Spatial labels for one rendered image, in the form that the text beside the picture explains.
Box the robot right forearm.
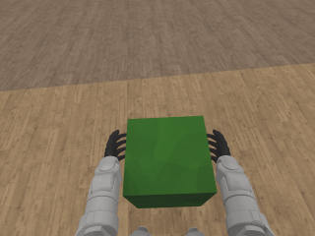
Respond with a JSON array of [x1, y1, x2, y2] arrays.
[[216, 155, 276, 236]]

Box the left robot hand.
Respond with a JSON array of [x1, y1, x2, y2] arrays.
[[104, 130, 127, 161]]

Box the robot shin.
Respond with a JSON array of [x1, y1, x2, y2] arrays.
[[187, 227, 199, 234], [137, 226, 149, 232]]

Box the right robot hand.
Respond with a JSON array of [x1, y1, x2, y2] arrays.
[[207, 129, 231, 163]]

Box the carton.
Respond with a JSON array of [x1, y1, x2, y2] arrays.
[[122, 115, 218, 208]]

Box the robot right shin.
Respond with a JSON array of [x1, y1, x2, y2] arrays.
[[187, 227, 199, 234]]

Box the robot left shin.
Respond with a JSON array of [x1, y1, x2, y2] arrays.
[[137, 226, 149, 232]]

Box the robot left forearm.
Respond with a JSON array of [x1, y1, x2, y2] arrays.
[[75, 155, 122, 236]]

